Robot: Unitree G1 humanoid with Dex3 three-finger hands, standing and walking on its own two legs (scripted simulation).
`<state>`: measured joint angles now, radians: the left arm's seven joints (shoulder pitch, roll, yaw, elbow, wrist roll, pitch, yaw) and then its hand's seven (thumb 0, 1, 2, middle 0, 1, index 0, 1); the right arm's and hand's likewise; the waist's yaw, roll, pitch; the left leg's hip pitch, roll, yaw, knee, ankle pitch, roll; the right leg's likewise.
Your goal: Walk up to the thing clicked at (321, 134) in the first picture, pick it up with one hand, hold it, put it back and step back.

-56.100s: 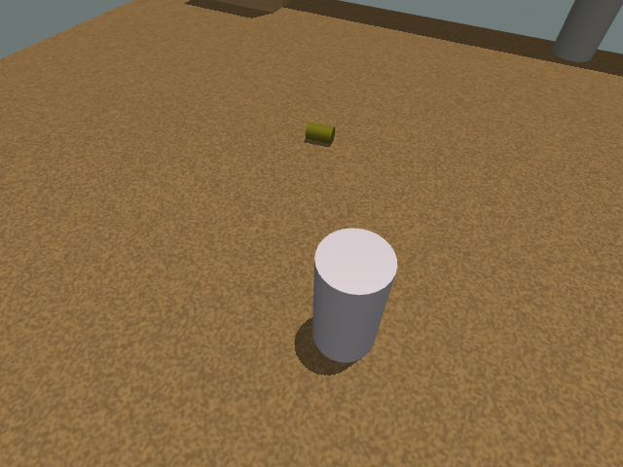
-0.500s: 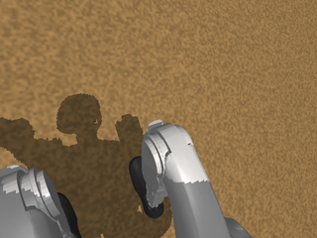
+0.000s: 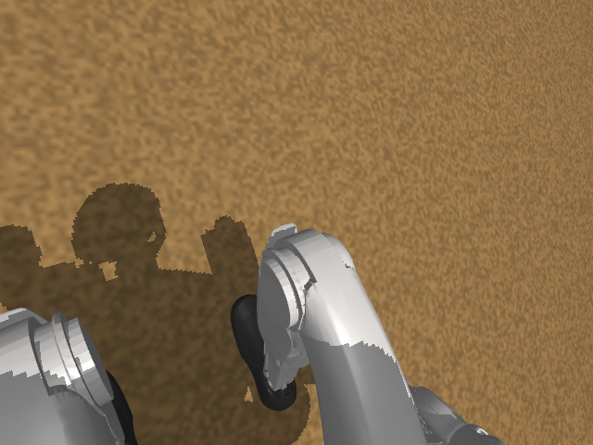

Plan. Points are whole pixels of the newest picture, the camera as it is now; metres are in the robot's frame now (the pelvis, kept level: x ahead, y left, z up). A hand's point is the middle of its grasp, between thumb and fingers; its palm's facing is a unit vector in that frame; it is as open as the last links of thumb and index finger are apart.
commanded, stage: rest palm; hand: left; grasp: from above
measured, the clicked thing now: out of the picture +0.46 +0.33 -0.26
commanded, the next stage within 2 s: close in 0.16 s
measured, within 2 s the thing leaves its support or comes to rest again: neither
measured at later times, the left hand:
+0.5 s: hand out of the picture +0.45 +0.32 -0.24, palm faces -0.43 -0.20 -0.88, open 13.6 cm
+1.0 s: hand out of the picture +0.45 +0.33 -0.24, palm faces -0.45 -0.16 -0.88, open 11.6 cm
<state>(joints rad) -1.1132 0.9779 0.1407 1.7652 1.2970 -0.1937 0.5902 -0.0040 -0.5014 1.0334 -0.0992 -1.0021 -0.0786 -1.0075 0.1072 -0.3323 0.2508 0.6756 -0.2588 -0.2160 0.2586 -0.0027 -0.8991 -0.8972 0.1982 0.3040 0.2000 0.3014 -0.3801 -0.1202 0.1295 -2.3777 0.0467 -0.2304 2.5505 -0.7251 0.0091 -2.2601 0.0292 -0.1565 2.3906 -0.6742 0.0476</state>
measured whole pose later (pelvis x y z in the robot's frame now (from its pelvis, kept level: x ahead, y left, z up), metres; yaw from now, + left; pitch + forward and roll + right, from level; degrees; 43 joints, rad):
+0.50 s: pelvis +0.00 +0.00 +0.00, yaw -1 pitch +29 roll -14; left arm -1.10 1.00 0.16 1.73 1.24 -0.17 0.56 0.00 -0.42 0.94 -0.14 -0.99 -0.14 -0.98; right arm 0.13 -0.33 0.29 0.66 -0.25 -0.22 0.27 0.00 -0.90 -0.90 0.20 0.30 0.20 0.30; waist -0.39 -0.12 0.15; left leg -2.37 0.05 -0.25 2.55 -0.73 0.01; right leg -2.25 0.04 -0.17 2.38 -0.67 0.05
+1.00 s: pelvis +0.00 +0.00 +0.00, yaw -1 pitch +29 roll -14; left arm -1.12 1.03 0.09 1.76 1.26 -0.20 0.59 0.00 -0.15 0.80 -0.33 -0.91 -0.34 -0.88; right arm 0.10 -0.34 0.30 0.66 -0.26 -0.23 0.25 0.00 -0.90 -0.90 0.20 0.30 0.20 0.30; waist -0.38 -0.14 0.17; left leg -2.36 0.05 -0.25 2.55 -0.73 0.01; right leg -2.24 0.04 -0.17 2.38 -0.66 0.05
